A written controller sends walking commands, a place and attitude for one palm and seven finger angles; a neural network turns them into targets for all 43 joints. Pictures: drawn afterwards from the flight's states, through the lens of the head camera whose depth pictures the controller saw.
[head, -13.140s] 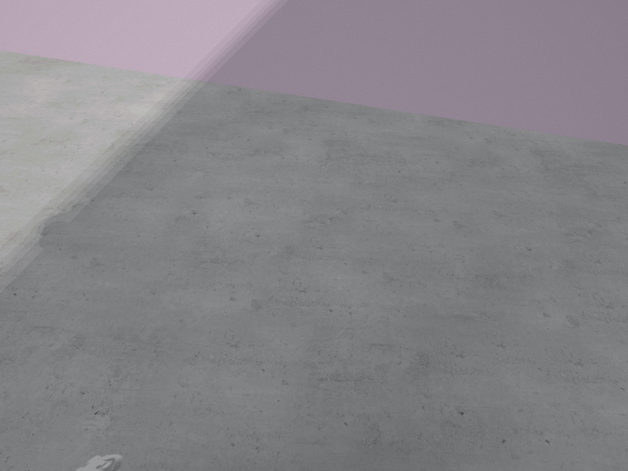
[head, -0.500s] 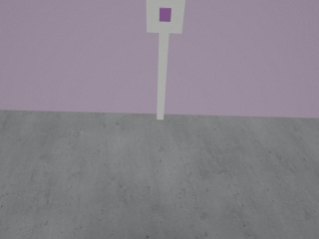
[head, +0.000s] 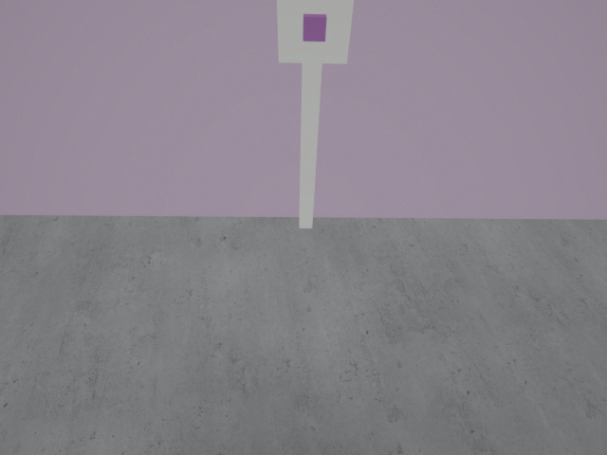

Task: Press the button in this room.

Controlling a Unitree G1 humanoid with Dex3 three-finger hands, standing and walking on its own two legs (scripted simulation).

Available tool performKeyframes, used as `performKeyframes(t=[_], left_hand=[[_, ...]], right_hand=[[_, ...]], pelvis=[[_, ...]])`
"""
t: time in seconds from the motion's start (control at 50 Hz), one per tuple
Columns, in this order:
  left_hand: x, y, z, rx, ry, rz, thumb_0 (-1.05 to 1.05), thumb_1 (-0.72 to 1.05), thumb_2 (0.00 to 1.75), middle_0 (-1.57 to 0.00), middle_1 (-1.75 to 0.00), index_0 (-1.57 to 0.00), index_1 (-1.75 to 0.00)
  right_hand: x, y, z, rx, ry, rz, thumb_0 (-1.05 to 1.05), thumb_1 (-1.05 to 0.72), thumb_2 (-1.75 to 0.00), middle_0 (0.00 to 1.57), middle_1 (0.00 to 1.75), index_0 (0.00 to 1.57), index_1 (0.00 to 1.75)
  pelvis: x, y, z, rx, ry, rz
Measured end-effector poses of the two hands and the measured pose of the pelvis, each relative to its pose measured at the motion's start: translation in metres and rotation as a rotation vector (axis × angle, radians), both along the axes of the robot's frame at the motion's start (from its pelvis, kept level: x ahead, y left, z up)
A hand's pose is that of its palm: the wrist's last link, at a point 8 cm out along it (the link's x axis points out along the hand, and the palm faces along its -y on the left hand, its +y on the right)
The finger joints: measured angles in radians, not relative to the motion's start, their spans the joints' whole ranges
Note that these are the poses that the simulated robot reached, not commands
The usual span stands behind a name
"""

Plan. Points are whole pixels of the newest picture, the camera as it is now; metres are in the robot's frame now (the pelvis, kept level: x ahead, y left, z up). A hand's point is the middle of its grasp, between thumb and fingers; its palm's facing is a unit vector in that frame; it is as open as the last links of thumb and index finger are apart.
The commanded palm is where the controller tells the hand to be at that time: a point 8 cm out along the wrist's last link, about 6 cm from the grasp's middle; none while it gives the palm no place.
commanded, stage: stand and wait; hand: left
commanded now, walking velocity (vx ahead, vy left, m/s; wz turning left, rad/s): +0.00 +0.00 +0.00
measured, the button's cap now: (314, 27) +1.13 +0.05 +0.10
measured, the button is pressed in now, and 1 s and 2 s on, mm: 0 0 0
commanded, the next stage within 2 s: look at it before walking up in 0.14 s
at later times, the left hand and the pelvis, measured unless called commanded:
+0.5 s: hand out of the picture +0.00 +0.16 -0.18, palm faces +0.03 -0.98 -0.18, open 7.4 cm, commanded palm none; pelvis +0.01 +0.00 +0.00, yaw +0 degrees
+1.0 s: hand out of the picture +0.03 +0.16 -0.18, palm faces -0.02 -0.98 -0.20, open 7.4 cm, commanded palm none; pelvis +0.03 -0.02 -0.01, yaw -4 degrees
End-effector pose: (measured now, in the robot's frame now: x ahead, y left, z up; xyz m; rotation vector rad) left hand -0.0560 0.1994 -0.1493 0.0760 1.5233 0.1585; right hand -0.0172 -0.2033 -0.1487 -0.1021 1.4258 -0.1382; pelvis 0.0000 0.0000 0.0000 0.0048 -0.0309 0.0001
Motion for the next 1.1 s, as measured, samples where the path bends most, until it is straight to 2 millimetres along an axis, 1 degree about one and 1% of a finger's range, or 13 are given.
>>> performKeyframes(t=[0.16, 0.26, 0.36, 0.48, 0.68, 0.78, 0.92, 0.98, 1.02, 1.06, 1.1], left_hand=[[0.041, 0.003, -0.001, 0.015, -0.091, -0.033, 0.01, 0.91, 0.90, -0.20, -0.30, -0.19, -0.30], [0.052, 0.010, 0.000, 0.035, -0.107, -0.045, 0.02, 0.92, 0.90, -0.20, -0.30, -0.20, -0.30], [0.057, 0.011, 0.001, 0.042, -0.115, -0.047, 0.01, 0.92, 0.90, -0.20, -0.30, -0.19, -0.30], [0.055, 0.008, 0.001, 0.035, -0.102, -0.046, 0.01, 0.91, 0.90, -0.20, -0.30, -0.19, -0.30], [0.052, 0.002, 0.000, 0.022, -0.087, -0.040, 0.01, 0.91, 0.90, -0.20, -0.30, -0.20, -0.30], [0.057, 0.005, 0.001, 0.030, -0.094, -0.045, 0.01, 0.91, 0.90, -0.20, -0.30, -0.20, -0.30], [0.069, 0.012, 0.001, 0.048, -0.098, -0.061, 0.01, 0.91, 0.90, -0.20, -0.30, -0.20, -0.30], [0.077, 0.013, 0.000, 0.048, -0.081, -0.081, 0.01, 0.91, 0.90, -0.20, -0.30, -0.19, -0.30], [0.087, 0.013, 0.000, 0.054, -0.072, -0.101, 0.01, 0.91, 0.90, -0.20, -0.30, -0.19, -0.30], [0.101, 0.009, 0.003, 0.063, -0.073, -0.122, 0.01, 0.91, 0.90, -0.20, -0.30, -0.19, -0.30], [0.121, 0.004, 0.005, 0.074, -0.092, -0.143, 0.01, 0.91, 0.90, -0.20, -0.30, -0.19, -0.30]], right_hand=[[-0.005, 0.009, -0.003, 0.022, 0.009, -0.026, 0.00, -0.91, -0.90, 0.20, 0.30, 0.20, 0.30], [-0.005, 0.008, -0.003, 0.022, 0.009, -0.038, 0.00, -0.91, -0.90, 0.20, 0.30, 0.20, 0.30], [-0.005, 0.003, -0.003, 0.016, 0.017, -0.038, 0.00, -0.91, -0.90, 0.20, 0.30, 0.20, 0.30], [-0.003, -0.004, -0.002, 0.003, 0.021, -0.036, 0.00, -0.91, -0.90, 0.20, 0.30, 0.20, 0.30], [0.009, -0.017, 0.001, -0.021, 0.007, -0.021, 0.00, -0.91, -0.90, 0.20, 0.30, 0.20, 0.30], [0.019, -0.023, 0.002, -0.031, -0.011, -0.014, 0.00, -0.91, -0.90, 0.20, 0.30, 0.20, 0.30], [0.031, -0.032, 0.000, -0.046, -0.040, -0.024, 0.00, -0.91, -0.90, 0.20, 0.30, 0.20, 0.30], [0.032, -0.036, -0.005, -0.043, -0.049, -0.059, 0.00, -0.91, -0.90, 0.20, 0.30, 0.20, 0.30], [0.032, -0.041, -0.009, -0.038, -0.053, -0.089, 0.00, -0.91, -0.90, 0.20, 0.30, 0.20, 0.30], [0.032, -0.047, -0.014, -0.031, -0.051, -0.114, 0.00, -0.91, -0.90, 0.20, 0.30, 0.20, 0.30], [0.032, -0.056, -0.020, -0.024, -0.037, -0.134, 0.00, -0.91, -0.90, 0.20, 0.30, 0.20, 0.30]], pelvis=[[0.006, 0.000, -0.001, 0.001, -0.001, -0.005], [0.009, -0.002, -0.001, 0.001, -0.002, -0.009], [0.010, -0.003, -0.001, 0.001, 0.000, -0.009], [0.012, -0.005, -0.001, 0.001, 0.003, -0.008], [0.014, -0.008, 0.000, -0.001, 0.005, -0.005], [0.015, -0.010, 0.000, -0.001, 0.005, -0.006], [0.019, -0.012, -0.003, 0.000, 0.012, -0.035], [0.025, -0.015, -0.007, 0.006, 0.020, -0.065], [0.032, -0.019, -0.010, 0.011, 0.025, -0.089], [0.040, -0.025, -0.012, 0.015, 0.028, -0.110], [0.050, -0.033, -0.015, 0.016, 0.032, -0.129]])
